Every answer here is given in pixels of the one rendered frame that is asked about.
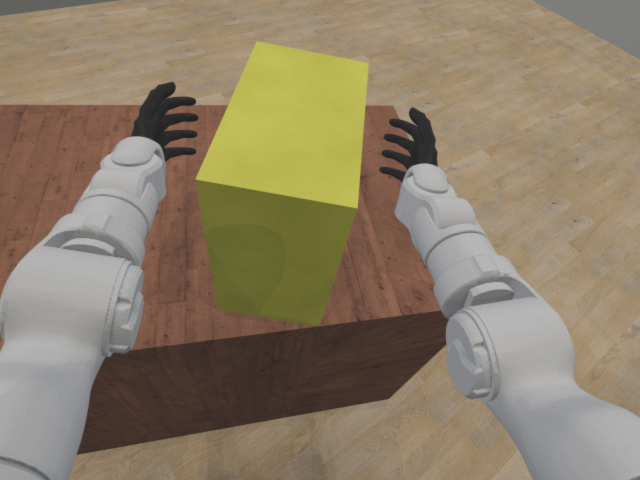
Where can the left robot forearm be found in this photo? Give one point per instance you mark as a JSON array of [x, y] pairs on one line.
[[114, 215]]

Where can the robot right upper arm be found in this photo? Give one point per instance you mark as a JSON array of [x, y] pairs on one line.
[[516, 357]]

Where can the carton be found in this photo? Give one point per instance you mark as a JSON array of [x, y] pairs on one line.
[[279, 186]]

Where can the left robot hand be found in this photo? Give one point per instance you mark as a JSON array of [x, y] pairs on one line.
[[152, 120]]

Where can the right robot forearm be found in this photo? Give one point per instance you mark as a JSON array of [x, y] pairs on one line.
[[464, 266]]

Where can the robot left upper arm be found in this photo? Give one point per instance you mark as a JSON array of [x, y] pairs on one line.
[[67, 311]]

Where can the pedestal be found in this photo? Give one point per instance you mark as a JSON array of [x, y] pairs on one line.
[[194, 368]]

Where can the right robot hand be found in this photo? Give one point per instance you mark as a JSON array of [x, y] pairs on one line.
[[422, 149]]

